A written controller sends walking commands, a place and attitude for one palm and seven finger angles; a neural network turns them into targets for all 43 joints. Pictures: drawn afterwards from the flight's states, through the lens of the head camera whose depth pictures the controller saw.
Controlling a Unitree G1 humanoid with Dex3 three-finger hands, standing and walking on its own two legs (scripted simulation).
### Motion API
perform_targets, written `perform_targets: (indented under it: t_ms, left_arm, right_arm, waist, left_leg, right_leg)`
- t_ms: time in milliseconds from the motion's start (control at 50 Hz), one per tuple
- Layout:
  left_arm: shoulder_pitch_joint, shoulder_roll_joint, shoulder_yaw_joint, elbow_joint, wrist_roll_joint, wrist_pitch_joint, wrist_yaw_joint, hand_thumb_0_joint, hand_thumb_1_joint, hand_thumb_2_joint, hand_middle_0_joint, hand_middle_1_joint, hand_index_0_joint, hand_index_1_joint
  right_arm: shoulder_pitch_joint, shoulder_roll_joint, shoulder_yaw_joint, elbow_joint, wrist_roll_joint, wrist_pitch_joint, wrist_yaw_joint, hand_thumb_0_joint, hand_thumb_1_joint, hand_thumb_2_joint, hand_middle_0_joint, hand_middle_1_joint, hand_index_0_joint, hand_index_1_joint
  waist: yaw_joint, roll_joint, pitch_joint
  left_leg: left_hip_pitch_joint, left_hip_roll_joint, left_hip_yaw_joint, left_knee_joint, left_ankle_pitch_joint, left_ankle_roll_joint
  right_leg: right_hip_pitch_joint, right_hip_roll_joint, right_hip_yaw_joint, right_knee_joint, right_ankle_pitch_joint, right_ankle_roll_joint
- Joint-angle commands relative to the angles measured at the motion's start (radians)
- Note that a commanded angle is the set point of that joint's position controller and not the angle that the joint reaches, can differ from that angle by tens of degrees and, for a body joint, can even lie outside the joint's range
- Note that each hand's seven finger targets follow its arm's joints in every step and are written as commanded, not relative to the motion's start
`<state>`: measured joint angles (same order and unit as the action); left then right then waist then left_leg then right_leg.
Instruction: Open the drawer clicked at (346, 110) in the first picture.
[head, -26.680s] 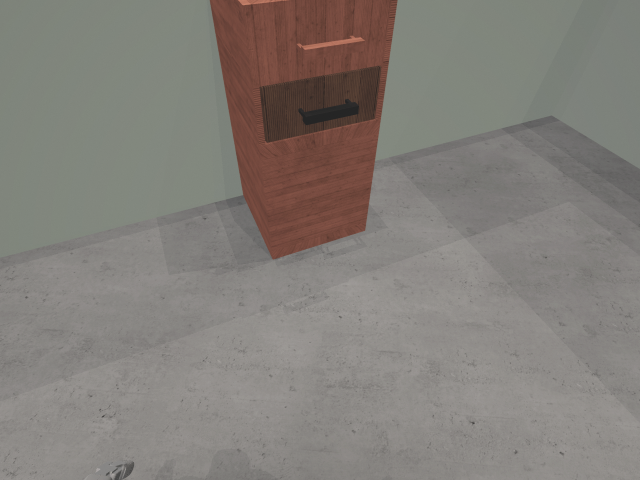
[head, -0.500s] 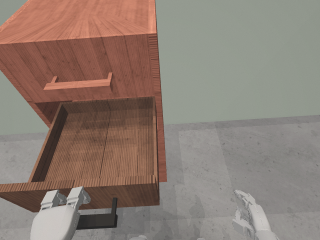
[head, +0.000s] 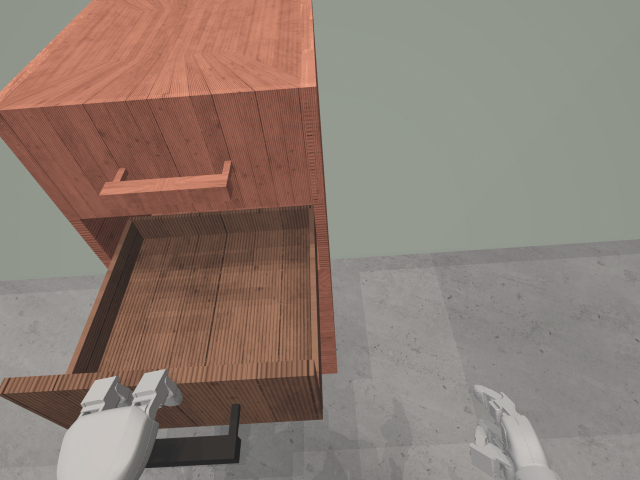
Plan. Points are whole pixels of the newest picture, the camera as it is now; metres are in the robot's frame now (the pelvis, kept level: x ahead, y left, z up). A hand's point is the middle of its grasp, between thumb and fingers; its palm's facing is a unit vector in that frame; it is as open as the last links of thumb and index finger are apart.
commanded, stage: lift the hand off the handle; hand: left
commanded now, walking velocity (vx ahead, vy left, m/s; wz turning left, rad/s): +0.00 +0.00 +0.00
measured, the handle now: (174, 433) +0.19 +0.23 -0.07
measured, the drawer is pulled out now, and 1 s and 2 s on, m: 0.29 0.29 0.29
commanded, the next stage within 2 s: draw the hand back to the body in 0.86 s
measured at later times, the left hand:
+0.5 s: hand (128, 439) +0.15 +0.22 +0.05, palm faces +0.02 -0.16 -0.99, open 13.8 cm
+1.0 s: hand (111, 433) +0.15 +0.23 +0.07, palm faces +0.03 -0.16 -0.99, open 13.9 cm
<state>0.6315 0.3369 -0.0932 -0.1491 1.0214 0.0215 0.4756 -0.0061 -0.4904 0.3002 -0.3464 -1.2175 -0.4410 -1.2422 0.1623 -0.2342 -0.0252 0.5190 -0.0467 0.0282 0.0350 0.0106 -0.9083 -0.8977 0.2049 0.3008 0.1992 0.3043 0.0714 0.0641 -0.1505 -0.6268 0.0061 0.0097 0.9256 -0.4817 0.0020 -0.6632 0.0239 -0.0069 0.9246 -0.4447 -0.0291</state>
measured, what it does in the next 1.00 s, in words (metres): stands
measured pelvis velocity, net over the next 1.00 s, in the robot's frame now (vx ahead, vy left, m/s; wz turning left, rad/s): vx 0.00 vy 0.01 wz -0.01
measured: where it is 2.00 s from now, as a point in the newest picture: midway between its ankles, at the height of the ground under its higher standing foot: outside the picture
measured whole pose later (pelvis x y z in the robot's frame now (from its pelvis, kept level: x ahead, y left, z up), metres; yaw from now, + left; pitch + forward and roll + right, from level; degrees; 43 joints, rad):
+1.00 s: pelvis +0.00 +0.01 +0.03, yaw -1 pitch +4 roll +0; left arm 0.66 0.36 -0.07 -0.34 0.97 0.03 0.31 -0.01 -0.49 0.30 -0.32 -1.21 -0.32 -1.20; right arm 0.16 -0.22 -0.01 0.52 -0.02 0.05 0.05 0.01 -0.91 -0.90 0.20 0.30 0.20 0.30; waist 0.11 0.08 -0.10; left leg -0.40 0.00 0.02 0.72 -0.40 0.01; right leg -0.44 0.02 0.01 0.72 -0.36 -0.02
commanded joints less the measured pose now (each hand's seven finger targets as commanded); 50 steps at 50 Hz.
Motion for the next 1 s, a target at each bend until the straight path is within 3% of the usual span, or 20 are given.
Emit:
perform_targets:
  t_ms: [0,80,160,240,340,360,380,420,460,540,560,580,620,640,660,740,820,940,960,980]
  left_arm:
    - [-0.048,0.148,0.130,-0.277,-0.007,-0.017,0.070,0.000,-0.500,0.300,-0.300,-1.200,-0.300,-1.200]
    - [-0.042,0.125,0.098,-0.305,-0.003,-0.011,0.055,0.000,-0.500,0.300,-0.300,-1.200,-0.300,-1.200]
    - [-0.026,0.154,0.130,-0.302,-0.010,-0.003,0.042,0.000,-0.500,0.300,-0.300,-1.200,-0.300,-1.200]
    - [0.013,0.123,0.106,-0.276,-0.021,0.015,0.015,0.000,-0.500,0.300,-0.300,-1.200,-0.300,-1.200]
    - [0.061,0.112,0.088,-0.276,-0.045,0.042,-0.040,0.000,-0.500,0.300,-0.300,-1.200,-0.300,-1.200]
    - [0.046,0.143,0.108,-0.292,-0.039,0.041,-0.046,0.000,-0.500,0.300,-0.300,-1.200,-0.300,-1.200]
    - [0.050,0.123,0.089,-0.310,-0.041,0.037,-0.054,0.000,-0.500,0.300,-0.300,-1.200,-0.300,-1.200]
    - [0.040,0.159,0.110,-0.352,-0.040,0.023,-0.062,0.000,-0.500,0.300,-0.300,-1.200,-0.300,-1.200]
    - [0.046,0.187,0.146,-0.351,-0.035,0.006,-0.061,0.000,-0.500,0.300,-0.300,-1.200,-0.300,-1.200]
    - [0.027,0.147,0.126,-0.382,-0.030,-0.017,-0.052,0.000,-0.500,0.300,-0.300,-1.200,-0.300,-1.200]
    - [0.020,0.179,0.160,-0.386,-0.027,-0.022,-0.049,0.000,-0.500,0.300,-0.300,-1.200,-0.300,-1.200]
    - [0.047,0.150,0.140,-0.390,-0.036,-0.023,-0.049,0.000,-0.500,0.300,-0.300,-1.200,-0.300,-1.200]
    - [0.068,0.170,0.158,-0.403,-0.046,-0.018,-0.054,0.000,-0.500,0.300,-0.300,-1.200,-0.300,-1.200]
    - [0.090,0.145,0.145,-0.391,-0.055,-0.013,-0.058,0.000,-0.500,0.300,-0.300,-1.200,-0.300,-1.200]
    - [0.056,0.161,0.146,-0.403,-0.054,-0.010,-0.063,0.000,-0.500,0.300,-0.300,-1.200,-0.300,-1.200]
    - [0.017,0.149,0.128,-0.403,-0.057,0.010,-0.088,0.000,-0.500,0.300,-0.300,-1.200,-0.300,-1.200]
    - [0.037,0.154,0.128,-0.371,-0.054,0.012,-0.111,0.000,-0.500,0.300,-0.300,-1.200,-0.300,-1.200]
    - [0.004,0.159,0.132,-0.391,-0.045,0.000,-0.116,0.000,-0.500,0.300,-0.300,-1.200,-0.300,-1.200]
    - [-0.016,0.194,0.162,-0.402,-0.037,-0.005,-0.111,0.000,-0.500,0.300,-0.300,-1.200,-0.300,-1.200]
    - [-0.037,0.186,0.155,-0.423,-0.036,-0.009,-0.107,0.000,-0.500,0.300,-0.300,-1.200,-0.300,-1.200]
  right_arm:
    - [-0.123,-0.096,-0.031,-0.171,0.006,-0.056,-0.002,0.000,-0.900,-0.900,0.200,0.300,0.200,0.300]
    - [-0.128,-0.091,-0.030,-0.176,0.009,-0.054,0.005,0.000,-0.900,-0.900,0.200,0.300,0.200,0.300]
    - [-0.127,-0.089,-0.025,-0.176,0.009,-0.054,0.005,0.000,-0.900,-0.900,0.200,0.300,0.200,0.300]
    - [-0.142,-0.084,-0.027,-0.171,0.024,-0.047,0.004,0.000,-0.900,-0.900,0.200,0.300,0.200,0.300]
    - [-0.160,-0.083,-0.019,-0.182,0.040,-0.040,0.006,0.000,-0.900,-0.900,0.200,0.300,0.200,0.300]
    - [-0.157,-0.084,-0.015,-0.184,0.036,-0.040,0.010,0.000,-0.900,-0.900,0.200,0.300,0.200,0.300]
    - [-0.159,-0.081,-0.018,-0.185,0.036,-0.042,0.009,0.000,-0.900,-0.900,0.200,0.300,0.200,0.300]
    - [-0.150,-0.083,-0.014,-0.190,0.029,-0.045,0.014,0.000,-0.900,-0.900,0.200,0.300,0.200,0.300]
    - [-0.150,-0.081,-0.012,-0.187,0.024,-0.043,0.011,0.000,-0.900,-0.900,0.200,0.300,0.200,0.300]
    - [-0.148,-0.079,-0.021,-0.184,0.020,-0.044,0.017,0.000,-0.900,-0.900,0.200,0.300,0.200,0.300]
    - [-0.144,-0.083,-0.022,-0.183,0.016,-0.045,0.021,0.000,-0.900,-0.900,0.200,0.300,0.200,0.300]
    - [-0.145,-0.081,-0.024,-0.184,0.019,-0.046,0.021,0.000,-0.900,-0.900,0.200,0.300,0.200,0.300]
    - [-0.141,-0.083,-0.023,-0.187,0.020,-0.046,0.025,0.000,-0.900,-0.900,0.200,0.300,0.200,0.300]
    - [-0.151,-0.080,-0.029,-0.183,0.028,-0.041,0.020,0.000,-0.900,-0.900,0.200,0.300,0.200,0.300]
    - [-0.150,-0.085,-0.023,-0.187,0.021,-0.040,0.024,0.000,-0.900,-0.900,0.200,0.300,0.200,0.300]
    - [-0.168,-0.080,-0.022,-0.180,0.034,-0.037,0.013,0.000,-0.900,-0.900,0.200,0.300,0.200,0.300]
    - [-0.158,-0.083,-0.012,-0.180,0.034,-0.040,0.015,0.000,-0.900,-0.900,0.200,0.300,0.200,0.300]
    - [-0.161,-0.077,-0.016,-0.180,0.033,-0.040,0.009,0.000,-0.900,-0.900,0.200,0.300,0.200,0.300]
    - [-0.155,-0.081,-0.012,-0.182,0.027,-0.039,0.010,0.000,-0.900,-0.900,0.200,0.300,0.200,0.300]
    - [-0.162,-0.078,-0.016,-0.180,0.028,-0.038,0.007,0.000,-0.900,-0.900,0.200,0.300,0.200,0.300]
  waist:
    - [-0.018,-0.054,-0.135]
    - [-0.015,-0.028,-0.115]
    - [-0.009,-0.069,-0.128]
    - [-0.005,-0.049,-0.074]
    - [0.013,-0.079,-0.055]
    - [0.018,-0.080,-0.083]
    - [0.015,-0.075,-0.054]
    - [0.019,-0.068,-0.081]
    - [0.020,-0.083,-0.052]
    - [0.010,-0.035,-0.010]
    - [0.017,-0.034,-0.036]
    - [0.016,-0.018,-0.032]
    - [0.022,-0.037,-0.075]
    - [0.020,-0.040,-0.043]
    - [0.017,-0.075,-0.064]
    - [0.016,-0.052,-0.008]
    - [0.024,-0.081,-0.023]
    - [0.026,-0.052,0.003]
    - [0.032,-0.060,-0.018]
    - [0.027,-0.025,-0.005]
  left_leg:
    - [0.153,0.001,-0.008,-0.134,0.249,0.030]
    - [0.166,0.003,-0.006,-0.147,0.251,0.030]
    - [0.181,-0.001,-0.006,-0.153,0.257,0.030]
    - [0.176,0.005,0.000,-0.183,0.251,0.030]
    - [0.178,0.007,0.005,-0.225,0.270,0.030]
    - [0.191,0.004,0.006,-0.225,0.280,0.030]
    - [0.198,0.007,0.006,-0.232,0.283,0.032]
    - [0.233,0.000,0.006,-0.226,0.305,0.034]
    - [0.235,-0.002,0.003,-0.226,0.293,0.034]
    - [0.262,0.003,-0.002,-0.232,0.280,0.033]
    - [0.272,0.002,-0.002,-0.229,0.284,0.028]
    - [0.274,0.004,-0.003,-0.235,0.291,0.031]
    - [0.288,0.002,-0.006,-0.235,0.320,0.028]
    - [0.272,0.006,-0.001,-0.244,0.315,0.031]
    - [0.279,0.003,-0.003,-0.240,0.318,0.030]
    - [0.276,0.008,-0.004,-0.274,0.278,0.033]
    - [0.283,0.004,-0.002,-0.285,0.305,0.031]
    - [0.294,0.009,-0.003,-0.300,0.288,0.031]
    - [0.301,0.007,-0.007,-0.298,0.294,0.031]
    - [0.309,0.007,-0.004,-0.299,0.288,0.030]
  right_leg:
    - [0.067,-0.016,0.024,-0.192,0.213,-0.028]
    - [0.069,-0.018,0.017,-0.199,0.206,-0.027]
    - [0.093,-0.022,0.040,-0.219,0.231,-0.024]
    - [0.133,-0.021,0.026,-0.240,0.244,-0.021]
    - [0.207,-0.025,0.027,-0.265,0.290,-0.013]
    - [0.210,-0.028,0.031,-0.271,0.285,-0.011]
    - [0.211,-0.026,0.032,-0.276,0.293,-0.014]
    - [0.205,-0.029,0.054,-0.288,0.293,-0.016]
    - [0.195,-0.026,0.060,-0.305,0.277,-0.017]
    - [0.166,-0.023,0.054,-0.314,0.241,-0.024]
    - [0.157,-0.024,0.064,-0.317,0.226,-0.026]
    - [0.174,-0.023,0.048,-0.310,0.245,-0.026]
    - [0.192,-0.024,0.054,-0.306,0.272,-0.024]
    - [0.212,-0.022,0.039,-0.312,0.289,-0.021]
    - [0.205,-0.027,0.050,-0.317,0.294,-0.017]
    - [0.215,-0.026,0.039,-0.342,0.238,-0.015]
    - [0.232,-0.024,0.037,-0.345,0.260,-0.013]
    - [0.231,-0.021,0.036,-0.361,0.220,-0.019]
    - [0.226,-0.022,0.037,-0.363,0.212,-0.019]
    - [0.225,-0.023,0.043,-0.367,0.210,-0.022]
